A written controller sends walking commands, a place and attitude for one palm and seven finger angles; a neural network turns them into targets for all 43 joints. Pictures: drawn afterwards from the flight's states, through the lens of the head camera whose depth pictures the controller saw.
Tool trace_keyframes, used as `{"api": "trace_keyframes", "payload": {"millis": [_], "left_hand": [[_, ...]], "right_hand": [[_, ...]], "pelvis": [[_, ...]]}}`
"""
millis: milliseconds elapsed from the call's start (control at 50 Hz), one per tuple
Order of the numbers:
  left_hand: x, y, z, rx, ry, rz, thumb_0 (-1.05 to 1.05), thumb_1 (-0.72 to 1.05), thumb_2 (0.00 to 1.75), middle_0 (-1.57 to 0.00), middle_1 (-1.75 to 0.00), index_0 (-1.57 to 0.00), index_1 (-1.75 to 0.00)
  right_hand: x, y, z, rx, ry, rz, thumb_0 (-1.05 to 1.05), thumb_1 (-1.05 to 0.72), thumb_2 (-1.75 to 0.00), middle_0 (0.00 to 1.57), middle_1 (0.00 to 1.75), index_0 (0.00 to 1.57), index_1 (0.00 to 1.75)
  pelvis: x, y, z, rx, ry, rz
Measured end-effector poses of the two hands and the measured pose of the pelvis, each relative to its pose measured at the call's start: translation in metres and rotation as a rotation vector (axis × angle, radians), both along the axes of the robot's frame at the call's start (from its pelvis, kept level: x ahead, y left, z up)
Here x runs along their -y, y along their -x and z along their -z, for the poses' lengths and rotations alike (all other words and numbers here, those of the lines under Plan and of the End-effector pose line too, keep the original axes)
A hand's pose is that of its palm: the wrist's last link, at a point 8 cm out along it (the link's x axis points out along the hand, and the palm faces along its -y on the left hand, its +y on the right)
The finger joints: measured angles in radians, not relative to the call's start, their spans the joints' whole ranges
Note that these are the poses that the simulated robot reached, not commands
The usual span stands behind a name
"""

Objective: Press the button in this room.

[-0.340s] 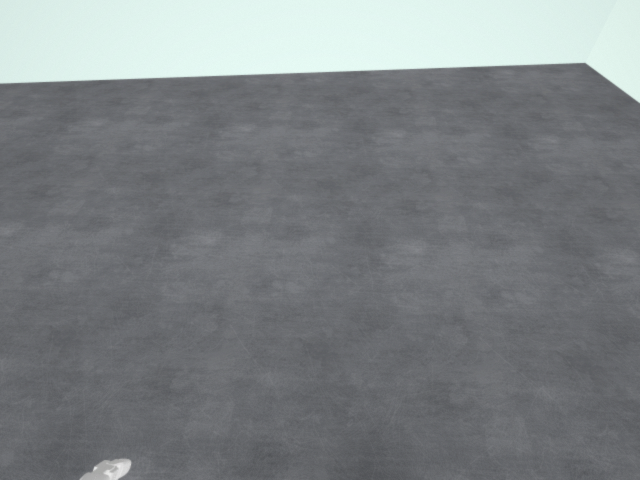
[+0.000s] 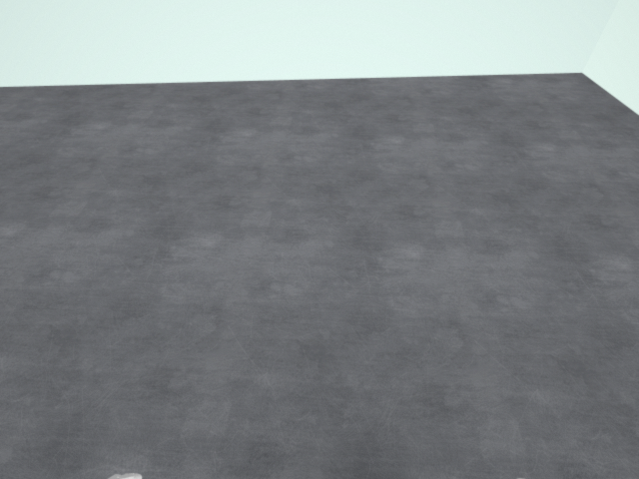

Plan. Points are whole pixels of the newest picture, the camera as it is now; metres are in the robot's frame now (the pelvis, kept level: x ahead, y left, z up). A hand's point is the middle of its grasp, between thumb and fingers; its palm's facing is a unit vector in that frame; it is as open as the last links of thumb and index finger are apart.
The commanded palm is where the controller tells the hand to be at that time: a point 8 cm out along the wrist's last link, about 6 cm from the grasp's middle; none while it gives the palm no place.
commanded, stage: stand and wait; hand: left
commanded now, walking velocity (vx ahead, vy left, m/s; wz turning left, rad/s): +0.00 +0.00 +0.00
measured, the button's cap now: out of the picture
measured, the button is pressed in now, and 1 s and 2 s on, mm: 0 0 0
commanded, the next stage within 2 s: turn or walk to find it in 0.56 s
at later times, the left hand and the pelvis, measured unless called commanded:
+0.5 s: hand out of the picture +0.05 +0.24 -0.15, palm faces -0.02 -0.94 -0.34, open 7.4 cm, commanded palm none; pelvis -0.02 -0.01 +0.00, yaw +0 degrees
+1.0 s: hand out of the picture +0.00 +0.22 -0.19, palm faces +0.08 -0.97 -0.23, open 7.4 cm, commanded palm none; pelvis -0.03 +0.01 -0.01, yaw +5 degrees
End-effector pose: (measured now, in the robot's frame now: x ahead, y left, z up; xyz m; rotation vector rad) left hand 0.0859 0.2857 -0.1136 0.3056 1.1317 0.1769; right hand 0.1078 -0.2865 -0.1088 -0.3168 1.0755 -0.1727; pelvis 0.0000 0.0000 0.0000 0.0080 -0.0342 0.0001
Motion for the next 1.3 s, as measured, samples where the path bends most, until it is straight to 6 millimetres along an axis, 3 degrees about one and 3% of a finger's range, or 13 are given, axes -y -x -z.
{"api": "trace_keyframes", "payload": {"millis": [220, 440, 740, 980, 1080, 1180, 1300], "left_hand": [[-0.004, 0.032, 0.002, -0.071, -0.014, -0.021, 0.01, 0.90, 0.90, -0.20, -0.30, -0.21, -0.30], [-0.004, 0.040, -0.001, -0.071, -0.019, -0.017, 0.01, 0.90, 0.90, -0.20, -0.30, -0.21, -0.30], [0.001, 0.049, 0.005, -0.072, -0.010, -0.046, 0.01, 0.90, 0.90, -0.20, -0.30, -0.21, -0.30], [0.017, 0.091, 0.043, -0.132, 0.097, -0.136, 0.01, 0.90, 0.90, -0.20, -0.30, -0.21, -0.30], [0.017, 0.098, 0.038, -0.128, 0.105, -0.177, 0.01, 0.91, 0.90, -0.20, -0.30, -0.21, -0.30], [0.020, 0.102, 0.023, -0.078, 0.093, -0.221, 0.01, 0.91, 0.90, -0.20, -0.30, -0.21, -0.30], [0.034, 0.116, 0.015, -0.012, 0.047, -0.273, 0.01, 0.91, 0.90, -0.20, -0.30, -0.20, -0.30]], "right_hand": [[0.014, 0.043, 0.005, -0.099, 0.015, 0.040, 0.00, -0.90, -0.90, 0.20, 0.30, 0.21, 0.30], [0.017, 0.067, 0.008, -0.128, 0.008, 0.057, 0.00, -0.90, -0.90, 0.20, 0.30, 0.21, 0.30], [0.009, 0.078, 0.014, -0.167, -0.003, 0.042, 0.00, -0.90, -0.90, 0.20, 0.30, 0.20, 0.30], [-0.049, 0.083, 0.033, -0.219, -0.071, 0.003, 0.00, -0.90, -0.90, 0.20, 0.30, 0.20, 0.30], [-0.065, 0.087, 0.028, -0.220, -0.088, -0.018, 0.00, -0.90, -0.90, 0.20, 0.30, 0.21, 0.30], [-0.060, 0.087, 0.027, -0.234, -0.089, -0.050, 0.00, -0.90, -0.90, 0.21, 0.30, 0.21, 0.30], [-0.033, 0.078, 0.040, -0.220, -0.097, -0.090, 0.00, -0.90, -0.90, 0.21, 0.30, 0.21, 0.30]], "pelvis": [[0.004, 0.011, -0.002, 0.008, 0.002, 0.000], [0.006, 0.021, -0.003, 0.016, 0.003, 0.003], [0.005, 0.028, -0.001, -0.005, 0.005, -0.026], [-0.012, 0.033, 0.015, -0.016, 0.012, -0.091], [-0.012, 0.040, 0.008, -0.032, 0.024, -0.130], [-0.005, 0.049, 0.002, -0.051, 0.039, -0.177], [0.018, 0.058, 0.010, -0.061, 0.018, -0.237]]}}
